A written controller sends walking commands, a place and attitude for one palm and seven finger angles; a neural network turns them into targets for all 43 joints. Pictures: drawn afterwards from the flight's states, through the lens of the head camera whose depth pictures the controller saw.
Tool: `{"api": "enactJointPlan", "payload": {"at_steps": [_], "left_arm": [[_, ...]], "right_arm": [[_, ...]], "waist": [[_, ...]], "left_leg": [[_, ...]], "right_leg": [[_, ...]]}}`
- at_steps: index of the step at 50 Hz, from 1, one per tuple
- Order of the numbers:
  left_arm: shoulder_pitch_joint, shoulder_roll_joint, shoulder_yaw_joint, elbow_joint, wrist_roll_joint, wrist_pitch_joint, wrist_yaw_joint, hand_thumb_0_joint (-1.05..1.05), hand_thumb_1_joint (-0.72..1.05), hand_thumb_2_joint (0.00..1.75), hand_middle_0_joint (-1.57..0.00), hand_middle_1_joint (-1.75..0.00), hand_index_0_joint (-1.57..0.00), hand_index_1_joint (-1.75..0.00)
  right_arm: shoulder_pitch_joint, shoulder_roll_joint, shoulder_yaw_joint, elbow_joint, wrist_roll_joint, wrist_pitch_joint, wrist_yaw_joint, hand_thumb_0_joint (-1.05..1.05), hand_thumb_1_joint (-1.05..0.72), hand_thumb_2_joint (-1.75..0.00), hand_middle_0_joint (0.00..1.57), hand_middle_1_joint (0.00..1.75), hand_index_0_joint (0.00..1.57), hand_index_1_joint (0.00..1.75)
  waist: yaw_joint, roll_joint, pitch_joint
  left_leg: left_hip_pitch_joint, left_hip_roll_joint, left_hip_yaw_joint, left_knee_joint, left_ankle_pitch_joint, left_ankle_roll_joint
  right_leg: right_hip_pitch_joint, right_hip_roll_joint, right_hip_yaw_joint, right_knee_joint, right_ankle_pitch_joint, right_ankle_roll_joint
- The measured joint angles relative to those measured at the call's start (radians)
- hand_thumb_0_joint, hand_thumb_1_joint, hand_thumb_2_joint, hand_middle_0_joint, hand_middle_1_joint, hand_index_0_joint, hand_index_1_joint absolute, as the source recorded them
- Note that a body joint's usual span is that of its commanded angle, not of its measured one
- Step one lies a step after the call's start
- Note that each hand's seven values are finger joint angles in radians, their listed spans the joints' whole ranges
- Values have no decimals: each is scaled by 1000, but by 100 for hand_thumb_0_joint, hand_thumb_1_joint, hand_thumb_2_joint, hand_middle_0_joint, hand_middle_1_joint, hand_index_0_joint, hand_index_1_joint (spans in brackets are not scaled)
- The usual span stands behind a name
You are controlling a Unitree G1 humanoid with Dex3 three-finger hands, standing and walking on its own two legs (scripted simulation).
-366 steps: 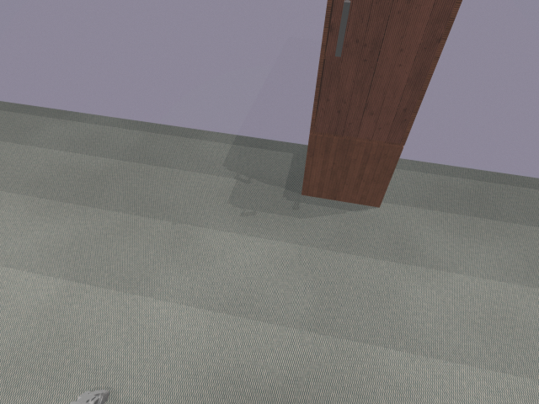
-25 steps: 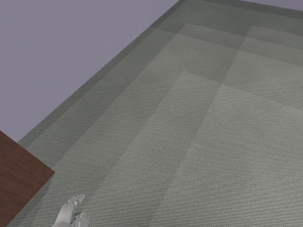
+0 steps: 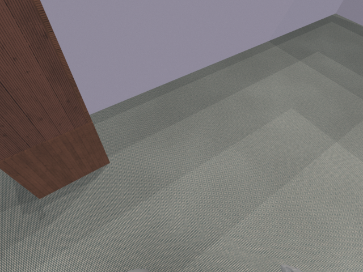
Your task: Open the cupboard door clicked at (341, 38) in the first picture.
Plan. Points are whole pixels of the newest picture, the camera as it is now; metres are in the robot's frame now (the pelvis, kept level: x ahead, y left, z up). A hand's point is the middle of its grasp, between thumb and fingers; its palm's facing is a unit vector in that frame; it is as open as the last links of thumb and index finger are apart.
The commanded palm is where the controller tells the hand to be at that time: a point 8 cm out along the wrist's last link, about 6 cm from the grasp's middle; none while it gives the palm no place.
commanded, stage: turn to face it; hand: left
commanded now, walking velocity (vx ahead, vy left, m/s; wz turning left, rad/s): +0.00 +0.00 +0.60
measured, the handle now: out of the picture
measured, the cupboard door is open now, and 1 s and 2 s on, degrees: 0 0 0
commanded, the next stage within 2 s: take the last steps up to it in 1.08 s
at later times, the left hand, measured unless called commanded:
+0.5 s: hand out of the picture +0.07 +0.19 -0.12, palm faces +0.27 -0.91 -0.31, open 7.4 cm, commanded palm none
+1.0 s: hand out of the picture -0.13 +0.18 -0.16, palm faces +0.57 -0.78 -0.26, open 7.4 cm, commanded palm none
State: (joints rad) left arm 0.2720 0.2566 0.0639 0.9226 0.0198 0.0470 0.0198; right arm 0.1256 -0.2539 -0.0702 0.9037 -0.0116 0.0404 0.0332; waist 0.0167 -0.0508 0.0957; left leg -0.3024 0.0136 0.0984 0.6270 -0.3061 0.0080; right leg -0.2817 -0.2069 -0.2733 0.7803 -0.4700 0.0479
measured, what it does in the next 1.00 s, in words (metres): steps on the spot, turning left: right foot, then left foot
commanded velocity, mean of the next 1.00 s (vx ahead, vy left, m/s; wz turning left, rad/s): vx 0.00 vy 0.00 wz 0.50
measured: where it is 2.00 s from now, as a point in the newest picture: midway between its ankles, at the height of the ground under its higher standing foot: outside the picture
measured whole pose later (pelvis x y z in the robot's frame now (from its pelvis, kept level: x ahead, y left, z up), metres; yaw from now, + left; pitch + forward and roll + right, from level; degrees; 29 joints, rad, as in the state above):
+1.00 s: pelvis -0.03 -0.02 +0.01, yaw +33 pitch -1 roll +0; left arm 0.26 0.27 0.07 0.98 0.02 0.08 0.03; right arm 0.14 -0.21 -0.04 0.92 -0.02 0.02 0.01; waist 0.02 -0.05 0.07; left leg -0.25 0.01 0.06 0.57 -0.30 0.02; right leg -0.41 -0.13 -0.09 1.05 -0.51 0.07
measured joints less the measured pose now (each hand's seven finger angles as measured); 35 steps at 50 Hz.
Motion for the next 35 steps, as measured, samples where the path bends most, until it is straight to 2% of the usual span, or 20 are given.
{"api": "enactJointPlan", "payload": {"at_steps": [2,4,6,10,15,19,21,22,23,25,27,29,32,35], "left_arm": [[-8,19,7,13,0,25,3,1,91,90,-20,-30,-20,-30],[-19,24,13,20,0,36,3,1,91,90,-20,-30,-20,-30],[-35,23,15,16,0,33,-2,1,91,90,-20,-30,-19,-30],[-65,15,10,-12,-2,19,-8,1,91,90,-20,-30,-19,-30],[-109,0,5,-41,-5,13,-4,1,91,90,-20,-30,-19,-30],[-139,-20,-5,-63,-12,3,-2,1,91,90,-20,-30,-19,-30],[-142,-28,-12,-78,-14,-12,-2,1,91,90,-20,-30,-20,-30],[-142,-36,-15,-83,-11,-23,-1,1,91,90,-20,-30,-20,-30],[-142,-47,-21,-84,-6,-30,1,1,91,90,-20,-30,-20,-30],[-129,-64,-32,-86,-2,-34,4,1,91,90,-20,-30,-20,-30],[-109,-75,-35,-81,-1,-31,7,1,91,90,-20,-30,-20,-30],[-91,-79,-37,-72,0,-27,7,1,91,90,-20,-30,-20,-30],[-72,-80,-37,-58,3,-24,8,1,90,90,-21,-30,-20,-30],[-56,-76,-35,-48,6,-25,8,1,90,90,-21,-30,-20,-30]], "right_arm": [[-8,10,9,-7,1,-14,-4,0,-91,-90,20,29,20,30],[-3,16,15,-12,-2,-18,-15,0,-91,-90,20,30,20,30],[3,19,19,-13,-3,-17,-22,0,-91,-90,20,30,20,30],[17,24,24,-7,-3,-13,-23,0,-91,-90,20,30,20,30],[44,32,21,-2,-7,-7,-19,0,-90,-90,21,30,20,30],[68,26,11,3,-9,4,-19,0,-90,-90,21,30,21,30],[83,19,4,6,-6,11,-19,0,-90,-90,21,30,21,30],[89,11,-2,8,-2,13,-18,0,-90,-90,21,30,21,30],[91,3,-9,15,0,19,-19,0,-90,-90,21,30,20,30],[100,-9,-21,24,-3,32,-19,1,-90,-90,20,30,20,30],[106,-17,-29,34,-6,41,-12,1,-91,-90,20,30,20,30],[109,-22,-33,38,-8,45,-6,1,-91,-90,20,30,20,30],[113,-22,-34,43,-8,48,1,1,-91,-90,20,30,20,30],[104,-18,-30,52,-7,55,2,1,-91,-90,20,29,20,30]], "waist": [[9,-14,1],[6,-8,-8],[2,3,-14],[-6,19,-25],[-29,34,-33],[-52,61,-35],[-57,73,-40],[-56,86,-41],[-57,104,-35],[-61,114,-35],[-59,110,-38],[-61,104,-39],[-63,92,-37],[-52,74,-29]], "left_leg": [[-4,-10,-10,20,-24,25],[10,-13,-31,-9,-14,30],[27,-18,-55,-53,14,27],[48,-33,-98,-121,61,31],[42,-51,-155,-141,85,19],[12,-64,-206,-114,86,-2],[-16,-76,-231,-78,76,-18],[-36,-78,-242,-41,60,-22],[-63,-78,-246,32,-22,-29],[-130,-89,-214,239,-141,-36],[-178,-79,-171,417,-141,-44],[-203,-55,-142,524,-102,-57],[-202,-17,-120,552,-66,-72],[-169,11,-103,477,-80,-81]], "right_leg": [[-78,30,103,183,-91,17],[-136,58,158,303,-71,29],[-175,72,194,353,-14,36],[-198,88,241,320,53,46],[-157,117,264,174,37,49],[-83,155,262,0,42,39],[-15,170,254,-155,119,32],[7,174,242,-206,152,9],[7,178,225,-197,160,-19],[19,159,195,-188,155,-54],[45,138,175,-212,161,-63],[67,122,153,-237,171,-63],[88,99,113,-259,177,-60],[93,80,78,-263,176,-57]]}}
